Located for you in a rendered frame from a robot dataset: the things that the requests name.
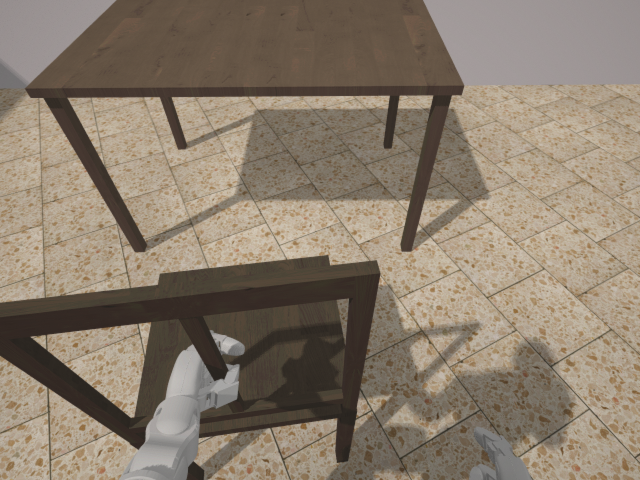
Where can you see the robot left hand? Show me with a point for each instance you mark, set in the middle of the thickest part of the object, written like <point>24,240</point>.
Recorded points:
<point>190,374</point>

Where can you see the robot left forearm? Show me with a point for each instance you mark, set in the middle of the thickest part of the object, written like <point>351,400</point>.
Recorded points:
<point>171,442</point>

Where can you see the chair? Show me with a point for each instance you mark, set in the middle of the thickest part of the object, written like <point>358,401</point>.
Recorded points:
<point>296,367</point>

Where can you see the robot right hand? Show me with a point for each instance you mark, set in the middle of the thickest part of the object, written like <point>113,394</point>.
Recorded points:
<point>500,452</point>

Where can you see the table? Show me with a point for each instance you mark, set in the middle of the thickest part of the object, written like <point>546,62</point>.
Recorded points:
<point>253,48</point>

